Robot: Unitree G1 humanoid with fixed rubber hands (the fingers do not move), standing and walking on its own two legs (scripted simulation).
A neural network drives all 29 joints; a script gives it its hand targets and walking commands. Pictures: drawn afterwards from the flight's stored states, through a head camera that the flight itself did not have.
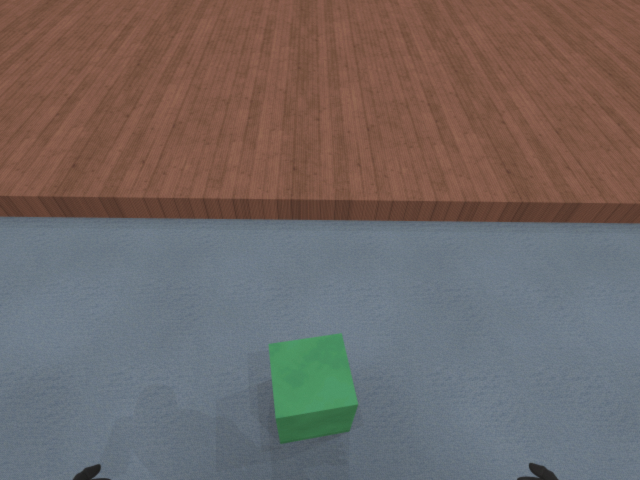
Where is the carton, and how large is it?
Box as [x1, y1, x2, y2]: [268, 333, 357, 443]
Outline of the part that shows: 341,333 268,344 275,417 280,443 349,431 357,406 357,401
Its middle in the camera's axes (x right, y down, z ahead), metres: -0.02 +0.43 +1.12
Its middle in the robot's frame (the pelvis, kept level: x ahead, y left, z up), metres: +0.45 +0.00 -0.66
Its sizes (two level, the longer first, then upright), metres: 0.210 0.200 0.250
